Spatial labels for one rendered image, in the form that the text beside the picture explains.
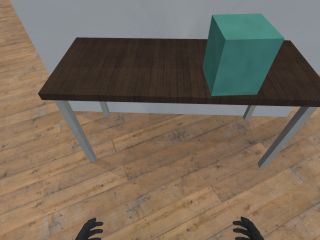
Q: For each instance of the left robot hand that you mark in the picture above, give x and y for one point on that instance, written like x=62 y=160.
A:
x=86 y=231

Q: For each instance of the table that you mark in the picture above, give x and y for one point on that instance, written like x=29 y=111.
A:
x=168 y=70

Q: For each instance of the right robot hand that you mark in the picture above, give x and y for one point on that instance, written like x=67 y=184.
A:
x=252 y=232

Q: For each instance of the carton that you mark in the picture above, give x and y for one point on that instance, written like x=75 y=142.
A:
x=239 y=52

